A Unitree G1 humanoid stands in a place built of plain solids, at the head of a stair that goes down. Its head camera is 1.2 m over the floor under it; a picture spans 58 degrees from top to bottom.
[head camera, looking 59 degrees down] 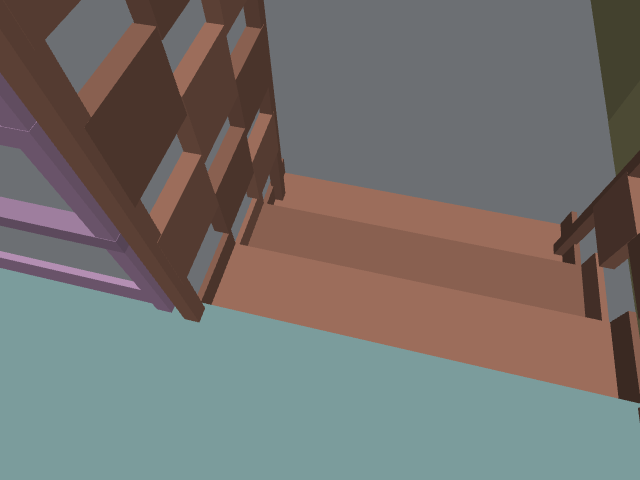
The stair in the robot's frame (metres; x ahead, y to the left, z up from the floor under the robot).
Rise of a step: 0.14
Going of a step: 0.29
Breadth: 1.32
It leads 13 degrees to the right of straight ahead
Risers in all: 4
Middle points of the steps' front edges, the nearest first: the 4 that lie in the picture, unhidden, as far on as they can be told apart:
0.36 -0.25 0.00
0.64 -0.32 -0.14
0.92 -0.39 -0.28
1.20 -0.45 -0.42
